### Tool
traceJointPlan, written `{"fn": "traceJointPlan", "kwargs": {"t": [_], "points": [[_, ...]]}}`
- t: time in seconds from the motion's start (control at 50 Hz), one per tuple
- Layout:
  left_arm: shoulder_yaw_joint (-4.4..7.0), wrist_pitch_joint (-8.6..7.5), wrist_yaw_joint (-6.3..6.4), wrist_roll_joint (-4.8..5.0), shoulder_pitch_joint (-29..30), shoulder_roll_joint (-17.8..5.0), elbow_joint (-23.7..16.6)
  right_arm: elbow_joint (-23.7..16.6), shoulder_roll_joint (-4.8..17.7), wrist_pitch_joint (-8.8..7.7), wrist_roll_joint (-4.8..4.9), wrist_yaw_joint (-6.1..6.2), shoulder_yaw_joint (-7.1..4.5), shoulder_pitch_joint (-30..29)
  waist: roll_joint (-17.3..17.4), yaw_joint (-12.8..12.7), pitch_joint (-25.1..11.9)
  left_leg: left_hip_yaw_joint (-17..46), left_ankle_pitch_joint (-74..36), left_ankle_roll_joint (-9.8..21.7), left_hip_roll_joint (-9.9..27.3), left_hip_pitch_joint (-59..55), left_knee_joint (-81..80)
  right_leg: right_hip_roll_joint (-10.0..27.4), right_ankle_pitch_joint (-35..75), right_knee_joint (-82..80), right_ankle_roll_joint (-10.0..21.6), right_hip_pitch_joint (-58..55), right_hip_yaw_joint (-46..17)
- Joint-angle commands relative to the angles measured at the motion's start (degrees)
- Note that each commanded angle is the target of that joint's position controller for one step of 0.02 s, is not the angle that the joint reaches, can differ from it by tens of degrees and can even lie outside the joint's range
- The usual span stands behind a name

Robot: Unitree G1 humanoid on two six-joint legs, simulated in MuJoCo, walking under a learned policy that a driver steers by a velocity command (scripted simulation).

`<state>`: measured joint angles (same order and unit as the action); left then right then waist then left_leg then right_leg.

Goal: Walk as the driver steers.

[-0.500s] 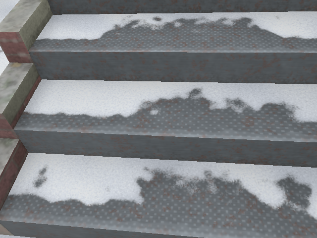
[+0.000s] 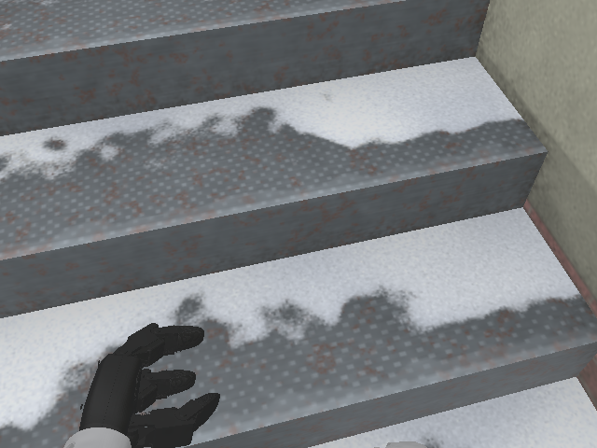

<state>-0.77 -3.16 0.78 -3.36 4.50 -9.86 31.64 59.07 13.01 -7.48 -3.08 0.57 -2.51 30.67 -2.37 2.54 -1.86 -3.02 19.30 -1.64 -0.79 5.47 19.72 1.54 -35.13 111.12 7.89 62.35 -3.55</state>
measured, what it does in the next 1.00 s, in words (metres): climbs, turning left: right foot 0.16 m higher, then left foot 0.16 m higher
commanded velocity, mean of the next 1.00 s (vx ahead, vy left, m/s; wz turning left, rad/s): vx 1.00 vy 0.00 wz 0.82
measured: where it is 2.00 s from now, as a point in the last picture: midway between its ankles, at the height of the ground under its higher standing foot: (25, 8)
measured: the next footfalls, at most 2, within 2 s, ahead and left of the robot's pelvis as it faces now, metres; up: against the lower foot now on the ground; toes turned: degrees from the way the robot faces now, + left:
right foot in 0.10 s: +0.29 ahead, -0.15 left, +0.16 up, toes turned +1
left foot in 0.56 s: +0.58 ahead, +0.03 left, +0.32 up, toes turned +22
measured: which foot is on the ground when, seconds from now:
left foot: down 0.00-0.12, up 0.14-0.54, down 0.56-0.92, up 0.94-1.00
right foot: up 0.00-0.08, down 0.10-0.54, up 0.56-0.92, down 0.94-1.00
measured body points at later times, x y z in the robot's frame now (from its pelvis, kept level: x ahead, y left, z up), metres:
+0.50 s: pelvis +0.40 -0.04 +0.18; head +0.44 -0.04 +0.62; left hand +0.22 +0.15 +0.05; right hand +0.75 -0.10 +0.16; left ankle +0.54 +0.06 -0.34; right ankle +0.25 -0.16 -0.55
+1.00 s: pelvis +0.79 +0.08 +0.39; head +0.81 +0.10 +0.84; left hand +0.86 +0.38 +0.35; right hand +1.02 -0.09 +0.26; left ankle +0.60 +0.04 -0.21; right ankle +0.92 +0.03 -0.25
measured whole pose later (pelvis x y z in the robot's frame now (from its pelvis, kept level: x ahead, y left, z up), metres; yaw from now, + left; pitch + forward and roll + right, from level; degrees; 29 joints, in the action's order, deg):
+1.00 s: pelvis +0.79 +0.08 +0.39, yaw +48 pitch +4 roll -4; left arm -3.0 -4.3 3.1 -1.9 0.5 -4.4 29.0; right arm 46.8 16.1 -4.4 -2.9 -2.0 -6.6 21.1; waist 4.3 3.7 -0.9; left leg 12.8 4.5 7.5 -8.6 23.2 77.8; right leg 2.2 -29.2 68.1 0.9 42.3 6.4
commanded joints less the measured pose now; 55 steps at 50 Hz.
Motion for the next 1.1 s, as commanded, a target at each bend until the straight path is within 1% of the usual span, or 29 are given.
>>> {"fn": "traceJointPlan", "kwargs": {"t": [0.02, 0.04, 0.06, 0.1, 0.12, 0.14, 0.16, 0.22, 0.28, 0.36, 0.44, 0.46, 0.5, 0.52, 0.54, 0.56, 0.58, 0.6, 0.62, 0.66, 0.78, 0.84, 0.88, 0.92, 0.96, 0.98, 1.0, 1.04, 1.1], "points": [[-3.67, -1.29, -0.08, 0.26, 14.42, 2.17, -15.99, -1.54, 2.69, -0.56, 2.43, 0.22, 0.79, -4.2, 6.67, -5.21, 13.14, 11.71, -13.82, 12.0, 13.39, 13.31, -25.03, 6.52, -3.88, -8.76, 0.23, 9.19, 3.64], [-4.22, -1.68, -0.77, 1.29, 9.55, 1.81, -14.49, -3.81, 2.7, 0.5, 2.57, 0.46, 1.03, -8.9, 1.63, -7.51, 10.33, 5.21, -24.14, 12.68, 8.19, 26.64, -29.09, 4.65, 5.53, -28.19, -0.85, -15.29, 9.69], [-4.79, -2.01, -0.79, 2.94, 5.25, 3.94, -12.14, -4.04, 4.32, 0.39, 6.42, 0.68, 0.92, -5.67, -1.07, -6.74, -0.24, 5.61, -43.98, 13.64, 6.7, 33.8, -26.59, 0.92, 18.32, -39.41, -1.98, -45.77, 10.23], [1.56, 0.78, 0.79, 0.87, -26.09, -6.76, -3.77, -6.88, 23.2, -2.68, 7.3, -1.78, -4.65, -6.61, 12.97, -22.3, -22.32, 9.16, -101.46, 11.9, 12.86, 16.01, 4.49, -5.9, 10.02, -42.4, -2.58, -68.38, 5.44], [4.61, 1.49, 1.13, -0.93, -34.57, -12.51, 0.29, -7.59, 23.64, -3.0, 5.86, -2.57, -6.64, -11.1, 7.41, -25.67, -27.21, 11.85, -90.65, 8.62, 11.36, 11.22, 26.39, -2.58, 4.06, -52.4, -2.73, -67.71, -3.01], [7.14, -0.63, 1.3, -1.02, -37.0, -22.16, 2.88, -15.66, 9.79, -3.94, 5.54, -4.01, -4.84, -12.54, -26.37, -19.24, -29.29, 13.45, -18.76, 5.65, -4.54, 27.38, 58.44, 19.2, 2.69, -82.51, -2.69, -71.85, -37.21], [6.88, -0.98, 0.47, 0.37, -28.29, -18.02, 1.75, -16.01, 5.12, -3.35, 3.54, -3.31, -4.38, -7.45, -19.54, -12.78, -28.81, 20.65, -14.62, 6.6, -3.83, 35.81, 81.7, 24.67, 4.39, -92.97, -4.53, -69.15, -52.17], [4.28, -2.11, -1.68, 1.78, -14.56, -4.68, 10.85, -19.61, -4.82, 0.31, 0.17, -2.97, -2.17, -15.82, -0.46, -2.04, -1.98, 10.4, -20.86, 8.9, 2.81, 48.4, 92.77, 15.61, 8.59, -83.45, -0.63, -46.02, -20.34], [2.88, -3.97, -3.01, 1.52, -24.67, 2.71, 21.85, -22.75, -10.62, 3.76, 1.7, -2.35, 1.23, -17.84, -3.13, 0.93, 3.11, 10.49, -11.32, 12.36, 1.1, 62.16, 104.02, 13.96, 17.77, -88.36, -4.37, -48.41, -5.33], [2.12, -6.59, -1.99, -0.14, -25.5, 0.12, 25.7, -29.41, -9.35, 6.57, 2.67, 0.27, 2.36, -28.7, -1.11, 4.0, 8.4, 6.88, 0.41, 13.53, -2.37, 68.72, 104.15, 13.83, 45.4, -97.34, -9.82, -48.36, 11.71], [2.45, -6.04, 0.12, 3.29, -28.22, -7.11, 24.16, -34.39, -5.3, 10.07, 3.16, 0.33, 3.88, -38.76, 2.67, 6.81, 9.43, -6.81, 2.8, 14.11, -2.24, 58.3, 76.92, 9.01, 57.99, -107.83, -11.07, -41.09, 21.64], [2.63, -5.7, 1.99, 5.08, -26.2, -8.57, 20.55, -32.11, -2.08, 10.13, 2.11, -0.53, 2.98, -36.57, 5.59, 7.66, 2.18, -13.27, -1.68, 13.44, -5.71, 36.26, 69.03, 6.78, 83.36, -105.77, -9.67, -36.09, 24.3], [5.62, -7.4, 3.51, 6.5, -23.84, -21.99, 14.6, -27.59, 4.97, 12.16, 2.48, 0.06, 0.3, -17.88, -5.51, 14.06, -15.06, -11.51, 2.22, 13.65, -8.69, 16.52, 62.03, 12.33, 133.04, -86.25, -4.99, -49.23, 20.07], [6.8, -6.94, 3.54, 7.22, -19.64, -22.95, 11.9, -25.7, 7.64, 12.07, 1.51, 0.31, -0.97, -8.64, -8.53, 16.95, -20.0, -9.96, 9.29, 15.06, -8.1, 13.9, 58.07, 15.25, 140.15, -72.08, -4.7, -57.85, 17.23], [7.61, -6.64, 1.79, 7.52, -15.69, -23.16, 9.43, -23.41, 11.21, 10.4, 1.13, 0.19, -2.57, -1.62, -8.1, 18.36, -22.1, -1.8, 12.34, 16.2, -8.32, 4.19, 47.5, 15.27, 136.49, -52.8, -2.27, -55.55, 13.98], [7.33, -5.69, -0.39, 5.38, -12.9, -16.08, 7.38, -24.05, 12.25, 8.58, 3.48, -1.51, -4.55, -10.08, 2.11, 14.53, -15.81, 8.21, 4.83, 19.32, -8.18, 3.43, 19.24, 4.04, 68.36, -28.78, -3.27, -47.34, 11.92], [4.59, -5.79, -3.2, 1.27, -14.67, -4.72, 1.43, -25.05, 13.86, 8.39, 3.59, -1.92, -5.04, -24.24, 22.49, 2.62, -8.34, 36.11, -13.99, 24.17, -3.54, 0.92, 12.78, -8.09, 25.42, 3.28, -6.18, -15.46, 4.68], [4.28, -7.22, -3.64, -1.9, -16.95, -5.96, -4.02, -28.35, 11.71, 8.99, 2.87, -1.37, -4.15, -27.06, 12.0, -0.42, -16.89, 54.44, 6.05, 25.23, 3.62, -1.73, 0.75, -6.18, 27.74, 14.27, -5.36, -8.17, -5.01], [3.51, -7.4, -3.43, -1.56, -12.31, -4.71, -5.52, -25.3, 8.27, 8.74, 2.52, -0.62, -3.03, -23.86, 5.17, -0.47, -10.61, 59.18, 14.54, 23.48, 5.54, 2.27, -5.22, -5.24, 26.39, 16.35, -6.34, -3.45, -4.58], [-0.53, -5.86, -1.24, -2.1, -7.57, 1.83, -8.26, -17.08, 4.57, 6.27, 0.21, 0.62, -2.15, -13.91, -2.01, -2.53, 2.78, 47.46, 6.84, 21.1, 1.35, 12.45, -2.42, -3.3, 19.9, 21.11, -4.87, 4.92, -3.35], [-5.08, -1.25, 2.33, -2.55, 9.25, 8.34, -17.06, -6.03, 6.1, 1.32, 0.09, -1.95, -0.55, -3.61, 0.8, -2.35, 10.05, 30.21, -3.64, 14.92, -2.66, 20.53, -2.06, 1.94, -2.4, 17.05, -2.57, 17.01, 1.23], [-3.67, -1.01, 1.83, -1.06, 9.53, 2.97, -19.06, -9.67, 7.6, 2.39, 2.13, -0.34, -1.75, -7.96, -1.66, -2.18, 5.69, 27.69, -36.83, 17.27, -0.38, 32.94, -14.49, 2.64, 6.68, -16.28, -5.39, -15.87, 11.09], [-2.3, -0.36, 2.27, 1.58, -4.58, 2.49, -13.15, -13.72, 13.64, 3.09, 3.39, -0.59, -4.45, -13.62, 4.68, -7.2, -11.31, 23.02, -78.49, 15.43, 1.39, 31.73, -1.16, -1.78, 14.26, -29.25, -3.93, -49.98, 10.65], [2.67, 0.13, 3.2, 3.55, -23.62, -5.75, -8.96, -17.57, 18.62, 0.92, 2.28, -0.83, -7.27, -21.58, 7.37, -20.1, -23.89, 25.03, -96.23, 12.92, -0.39, 22.36, 29.86, -3.68, 7.2, -52.93, -4.31, -65.71, 2.62], [3.99, -1.76, 2.78, 2.22, -26.88, -9.78, 0.25, -25.55, -0.59, -1.57, -0.77, -3.28, -2.57, -31.25, -18.1, -14.38, -20.72, 16.95, -9.03, 8.51, -8.71, 41.24, 72.6, 13.22, 32.21, -74.52, -1.26, -71.26, -24.11], [4.37, -1.69, 3.3, 0.53, -16.39, -8.38, -2.82, -25.75, 1.87, 0.33, -0.42, -3.55, -3.36, -19.0, -15.52, -4.34, -23.78, 16.41, -9.36, 7.77, -6.45, 43.29, 84.5, 22.62, 23.53, -83.65, 3.24, -68.01, -41.72], [3.55, -1.71, 3.15, 1.45, -9.53, -2.89, -2.42, -25.14, 3.43, 2.48, -1.52, -3.39, -3.61, -18.79, -6.0, -1.14, -16.13, 11.7, -12.89, 7.99, -2.3, 44.89, 87.94, 22.07, 9.57, -83.4, 3.78, -61.07, -39.37], [2.22, -3.54, 1.22, 1.0, -14.34, 2.22, 5.97, -26.08, -1.05, 5.13, -1.96, -3.22, -1.01, -23.19, 4.29, 0.31, -2.28, 12.83, -12.97, 8.36, 0.53, 49.36, 93.22, 19.16, 7.17, -82.62, 1.21, -45.14, -26.49], [2.66, -6.3, -0.46, 1.79, -24.66, 2.51, 16.92, -26.42, -4.82, 5.53, -0.26, -1.93, 0.85, -23.54, 1.36, -0.75, 5.53, 17.32, -2.53, 9.12, -3.85, 59.12, 99.57, 16.93, 39.72, -84.41, 0.85, -45.18, -14.01]]}}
